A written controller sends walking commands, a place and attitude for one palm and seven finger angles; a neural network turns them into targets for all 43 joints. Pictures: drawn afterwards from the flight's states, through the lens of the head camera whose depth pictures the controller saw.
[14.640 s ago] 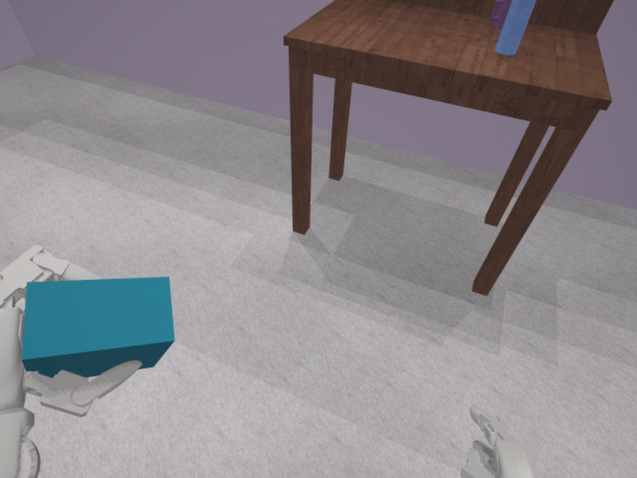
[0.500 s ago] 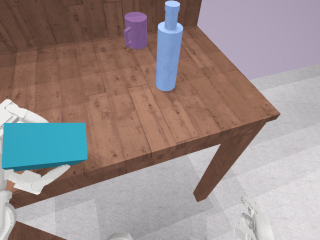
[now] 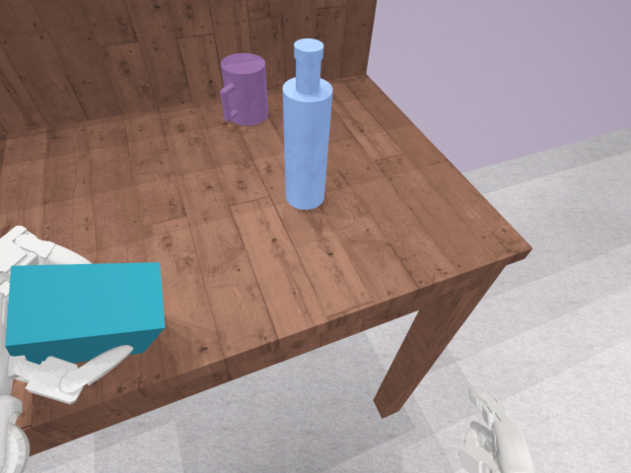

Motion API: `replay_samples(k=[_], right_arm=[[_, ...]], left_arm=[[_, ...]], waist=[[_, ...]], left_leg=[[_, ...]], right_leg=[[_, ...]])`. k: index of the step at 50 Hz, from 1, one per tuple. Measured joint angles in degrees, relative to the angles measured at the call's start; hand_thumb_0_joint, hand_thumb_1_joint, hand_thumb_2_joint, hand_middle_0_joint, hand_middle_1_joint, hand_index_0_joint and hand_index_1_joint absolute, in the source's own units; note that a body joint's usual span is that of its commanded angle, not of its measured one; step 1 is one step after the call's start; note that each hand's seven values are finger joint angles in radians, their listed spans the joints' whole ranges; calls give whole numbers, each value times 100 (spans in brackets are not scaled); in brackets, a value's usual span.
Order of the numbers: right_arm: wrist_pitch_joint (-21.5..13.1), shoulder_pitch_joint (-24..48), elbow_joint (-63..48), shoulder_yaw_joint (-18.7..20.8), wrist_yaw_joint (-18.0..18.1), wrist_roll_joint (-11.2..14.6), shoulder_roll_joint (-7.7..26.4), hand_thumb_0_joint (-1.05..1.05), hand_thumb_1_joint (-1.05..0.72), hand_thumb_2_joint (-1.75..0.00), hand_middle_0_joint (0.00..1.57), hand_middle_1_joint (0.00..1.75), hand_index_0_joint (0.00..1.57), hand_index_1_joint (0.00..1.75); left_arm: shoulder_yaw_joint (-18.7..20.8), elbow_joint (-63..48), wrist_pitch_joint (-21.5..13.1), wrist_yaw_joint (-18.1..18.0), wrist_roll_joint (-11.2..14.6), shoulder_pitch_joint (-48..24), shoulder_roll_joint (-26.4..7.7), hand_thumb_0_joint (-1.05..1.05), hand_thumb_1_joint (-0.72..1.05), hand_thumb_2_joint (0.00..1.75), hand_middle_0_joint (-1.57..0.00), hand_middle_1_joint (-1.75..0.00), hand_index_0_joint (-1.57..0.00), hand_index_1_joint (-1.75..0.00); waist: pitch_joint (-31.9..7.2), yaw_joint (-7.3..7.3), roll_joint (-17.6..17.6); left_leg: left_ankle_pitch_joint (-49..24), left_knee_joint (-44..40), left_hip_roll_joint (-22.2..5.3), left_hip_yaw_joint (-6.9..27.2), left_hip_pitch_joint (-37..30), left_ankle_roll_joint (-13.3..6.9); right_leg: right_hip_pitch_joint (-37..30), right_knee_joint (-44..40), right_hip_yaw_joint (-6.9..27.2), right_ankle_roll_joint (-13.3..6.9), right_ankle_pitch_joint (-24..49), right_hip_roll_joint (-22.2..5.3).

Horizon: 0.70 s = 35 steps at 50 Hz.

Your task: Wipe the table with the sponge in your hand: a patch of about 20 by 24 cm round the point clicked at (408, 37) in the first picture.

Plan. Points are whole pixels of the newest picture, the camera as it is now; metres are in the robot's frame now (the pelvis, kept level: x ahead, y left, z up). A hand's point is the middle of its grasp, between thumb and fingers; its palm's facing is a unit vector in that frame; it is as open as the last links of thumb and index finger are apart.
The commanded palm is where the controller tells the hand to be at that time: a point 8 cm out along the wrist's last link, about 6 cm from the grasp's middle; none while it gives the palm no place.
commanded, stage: come to a stop and stand still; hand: left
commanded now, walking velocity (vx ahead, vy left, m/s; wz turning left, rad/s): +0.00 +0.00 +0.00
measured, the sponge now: (109, 315) +0.23 +0.22 +0.14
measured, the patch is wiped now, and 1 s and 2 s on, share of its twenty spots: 0.00 0.00 0.00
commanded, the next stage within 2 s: look again from close up in 0.60 s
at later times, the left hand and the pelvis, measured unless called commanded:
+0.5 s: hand (52, 339) +0.20 +0.25 +0.15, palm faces +0.26 -0.89 -0.37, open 10.4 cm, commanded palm +0.15 +0.30 +0.18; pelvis -0.03 +0.03 +0.00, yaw -3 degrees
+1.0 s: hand (0, 308) +0.22 +0.31 +0.16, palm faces +0.37 -0.85 -0.37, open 10.4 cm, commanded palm +0.16 +0.34 +0.18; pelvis -0.01 +0.06 +0.00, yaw -2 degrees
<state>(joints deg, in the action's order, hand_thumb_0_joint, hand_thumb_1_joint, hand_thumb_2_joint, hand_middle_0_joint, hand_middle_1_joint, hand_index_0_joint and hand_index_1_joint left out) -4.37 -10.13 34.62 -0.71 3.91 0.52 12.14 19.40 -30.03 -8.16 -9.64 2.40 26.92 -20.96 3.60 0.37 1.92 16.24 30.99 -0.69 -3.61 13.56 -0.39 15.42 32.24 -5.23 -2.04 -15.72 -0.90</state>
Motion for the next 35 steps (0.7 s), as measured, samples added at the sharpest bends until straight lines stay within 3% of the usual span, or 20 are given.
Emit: replay_samples(k=[7,9,12,15,18,21,24,27,32,35], right_arm=[[-47,8,-197,-7,3,-1,-6,1,-91,-90,20,29,20,30],[-247,-148,-236,104,-3,-57,-8,1,-91,-90,20,29,20,30],[-243,96,-92,50,-193,-24,25,1,-91,-90,20,29,20,30],[-252,203,-171,64,-393,72,72,1,-91,-90,20,30,20,30],[-250,76,-328,88,-480,131,98,1,-91,-90,20,30,20,30],[-216,-101,-339,31,-429,130,9,1,-91,-90,20,30,20,30],[-184,-311,-301,-49,-304,101,-125,1,-91,-90,20,30,20,30],[-192,-463,-251,-78,-221,99,-166,1,-91,-90,20,30,20,30],[-292,-414,-119,-80,-226,85,-83,1,-91,-90,20,30,20,30],[-362,-325,-80,-68,-257,83,-55,1,-91,-90,20,30,20,30]], left_arm=[[98,-160,-107,-9,28,148,-117,0,-52,102,-69,-137,-70,-136],[253,256,-236,290,-276,-713,-580,0,-52,102,-70,-137,-70,-136],[752,1092,-371,310,-154,-1884,-958,0,-52,102,-70,-137,-70,-136],[907,1289,-239,246,62,-1828,-634,0,-52,102,-70,-137,-70,-136],[381,819,-83,340,35,-935,-46,0,-52,102,-70,-137,-70,-136],[-185,400,-96,460,-37,-70,222,0,-52,102,-70,-137,-70,-136],[-202,177,-161,482,41,97,158,0,-52,102,-70,-137,-70,-136],[-70,267,-219,431,42,-231,11,-1,-52,102,-70,-137,-70,-136],[286,765,-211,330,-84,-653,-32,-1,-52,102,-70,-137,-70,-135],[282,765,-188,333,-93,-565,41,-1,-52,102,-70,-137,-70,-135]], waist=[[-122,-1,-75],[-25,294,-112],[280,463,-78],[358,337,-226],[288,129,-408],[182,-9,-366],[117,10,-148],[89,87,-37],[58,92,-161],[49,87,-187]], left_leg=[[-92,-96,-96,32,77,-8],[-99,22,-141,74,202,-8],[-239,-53,-115,-45,203,-35],[-328,-170,-78,-255,146,-109],[-299,-178,-29,-386,84,-212],[-249,-173,-2,-449,31,-252],[-247,-187,19,-432,8,-257],[-258,-189,39,-367,3,-278],[-185,-90,23,-302,13,-316],[-154,-100,32,-322,-14,-346]], right_leg=[[-95,-464,-36,32,293,114],[-58,-504,-81,25,362,157],[55,-444,29,4,477,127],[113,-465,234,96,600,95],[92,-464,367,198,616,51],[60,-454,433,240,590,27],[35,-449,418,238,564,8],[-12,-477,358,224,553,-10],[-131,-613,295,285,605,2],[-179,-683,316,323,621,-3]])
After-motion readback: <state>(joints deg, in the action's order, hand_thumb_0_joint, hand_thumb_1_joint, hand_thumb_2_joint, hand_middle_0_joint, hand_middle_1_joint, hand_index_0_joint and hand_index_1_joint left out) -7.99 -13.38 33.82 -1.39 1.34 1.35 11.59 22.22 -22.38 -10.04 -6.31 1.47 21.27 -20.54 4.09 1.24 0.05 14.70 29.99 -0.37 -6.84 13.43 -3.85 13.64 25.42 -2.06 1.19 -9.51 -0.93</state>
